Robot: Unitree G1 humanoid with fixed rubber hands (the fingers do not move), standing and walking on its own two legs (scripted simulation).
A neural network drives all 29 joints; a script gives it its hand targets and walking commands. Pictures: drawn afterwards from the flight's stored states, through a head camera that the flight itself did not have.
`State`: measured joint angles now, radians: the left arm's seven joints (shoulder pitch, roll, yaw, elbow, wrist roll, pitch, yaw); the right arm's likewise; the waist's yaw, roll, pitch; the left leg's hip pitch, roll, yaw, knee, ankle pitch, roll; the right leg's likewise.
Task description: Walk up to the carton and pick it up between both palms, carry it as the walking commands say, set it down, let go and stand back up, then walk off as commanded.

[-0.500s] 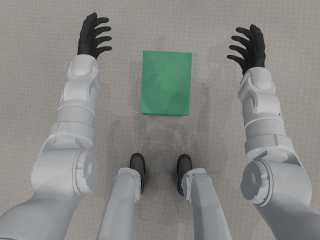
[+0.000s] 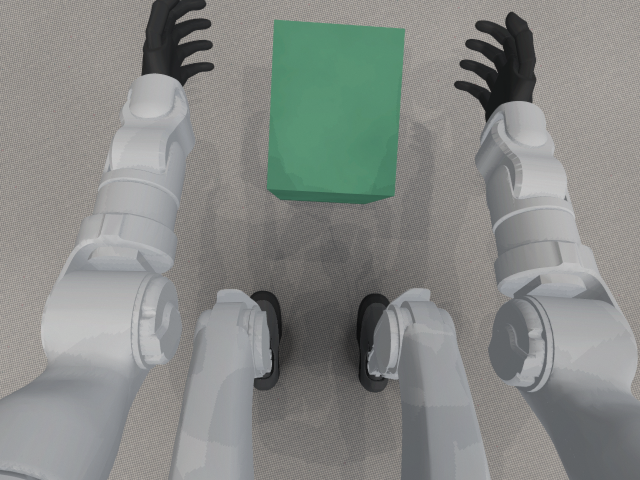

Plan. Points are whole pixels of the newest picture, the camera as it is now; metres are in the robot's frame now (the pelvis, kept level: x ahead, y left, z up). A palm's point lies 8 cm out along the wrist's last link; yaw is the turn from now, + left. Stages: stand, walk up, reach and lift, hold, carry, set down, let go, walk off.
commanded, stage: reach and lift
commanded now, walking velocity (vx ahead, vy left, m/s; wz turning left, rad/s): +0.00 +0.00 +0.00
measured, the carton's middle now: (329, 132) +0.53 -0.01 -0.38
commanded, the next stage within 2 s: none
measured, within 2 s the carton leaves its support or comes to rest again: neither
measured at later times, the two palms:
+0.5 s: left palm (208, 112) +0.53 +0.16 -0.27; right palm (447, 130) +0.51 -0.17 -0.26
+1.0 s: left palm (216, 120) +0.54 +0.16 -0.31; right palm (437, 135) +0.52 -0.18 -0.31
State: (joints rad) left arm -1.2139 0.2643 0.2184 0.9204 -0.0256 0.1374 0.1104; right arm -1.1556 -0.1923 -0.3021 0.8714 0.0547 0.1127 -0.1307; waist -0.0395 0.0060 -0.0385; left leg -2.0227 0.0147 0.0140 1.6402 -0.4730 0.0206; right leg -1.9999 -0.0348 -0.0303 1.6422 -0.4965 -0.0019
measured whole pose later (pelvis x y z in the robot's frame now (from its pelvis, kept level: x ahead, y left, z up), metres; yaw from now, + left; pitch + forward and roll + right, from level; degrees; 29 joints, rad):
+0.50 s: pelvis -0.02 +0.00 -0.11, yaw +0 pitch +42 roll -1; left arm -1.44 0.36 0.08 1.14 -0.18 0.08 0.12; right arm -1.38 -0.26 -0.16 1.07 0.19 0.07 -0.17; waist -0.03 0.00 0.22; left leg -2.23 0.03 0.00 2.03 -0.53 0.02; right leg -2.21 -0.03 -0.03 2.03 -0.56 -0.01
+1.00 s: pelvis -0.03 +0.00 -0.15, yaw -1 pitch +36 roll -1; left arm -1.53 0.40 -0.01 1.20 -0.27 0.05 0.12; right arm -1.49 -0.31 -0.08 1.16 0.28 0.04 -0.17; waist -0.03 -0.01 0.38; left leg -2.26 0.03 0.00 2.19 -0.55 0.02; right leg -2.23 -0.03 -0.03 2.19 -0.57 -0.01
